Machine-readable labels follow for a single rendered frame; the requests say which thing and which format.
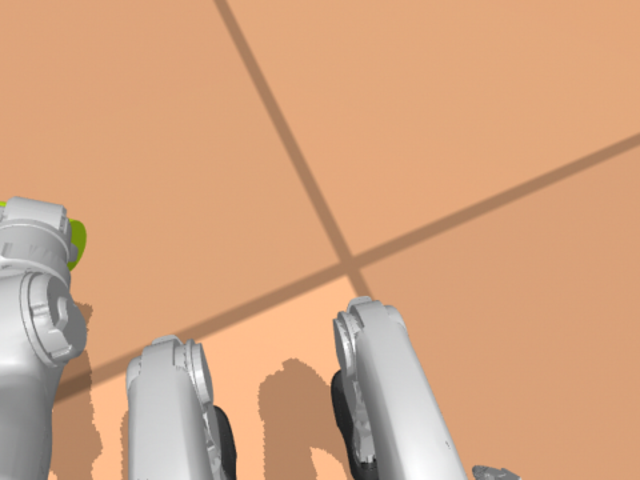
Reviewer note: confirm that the left robot arm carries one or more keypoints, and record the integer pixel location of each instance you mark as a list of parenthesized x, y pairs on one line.
[(41, 329)]

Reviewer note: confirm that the left robot hand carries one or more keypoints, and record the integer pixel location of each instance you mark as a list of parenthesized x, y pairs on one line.
[(73, 252)]

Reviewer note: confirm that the right robot foot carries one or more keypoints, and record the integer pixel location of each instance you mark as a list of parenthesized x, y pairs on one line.
[(359, 470)]

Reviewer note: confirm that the can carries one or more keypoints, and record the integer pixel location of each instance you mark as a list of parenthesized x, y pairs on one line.
[(78, 238)]

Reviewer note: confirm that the left robot foot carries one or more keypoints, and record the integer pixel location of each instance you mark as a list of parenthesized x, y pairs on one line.
[(228, 450)]

